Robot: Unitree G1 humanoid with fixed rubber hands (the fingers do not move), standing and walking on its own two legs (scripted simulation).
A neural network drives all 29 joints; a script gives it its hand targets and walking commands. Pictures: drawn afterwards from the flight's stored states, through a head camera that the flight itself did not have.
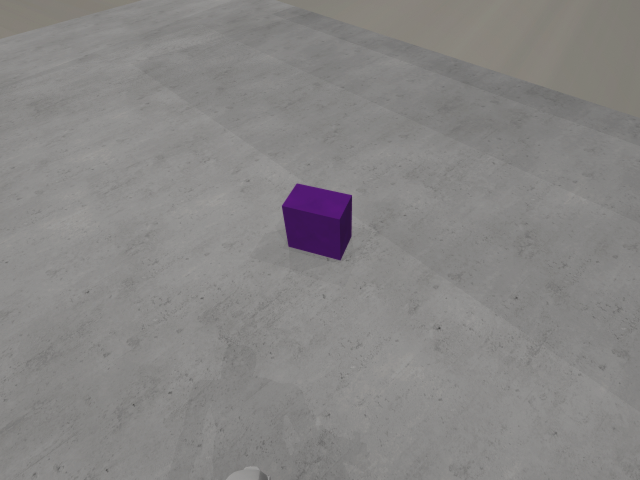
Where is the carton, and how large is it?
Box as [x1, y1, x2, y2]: [282, 184, 351, 259]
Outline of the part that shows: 296,184 282,205 288,245 299,249 340,259 350,238 351,233 351,195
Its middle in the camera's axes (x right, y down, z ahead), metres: -0.01 -0.09 +1.62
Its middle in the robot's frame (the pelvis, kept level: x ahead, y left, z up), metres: +1.21 +0.12 -0.66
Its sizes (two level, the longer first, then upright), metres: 0.241 0.146 0.240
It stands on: the floor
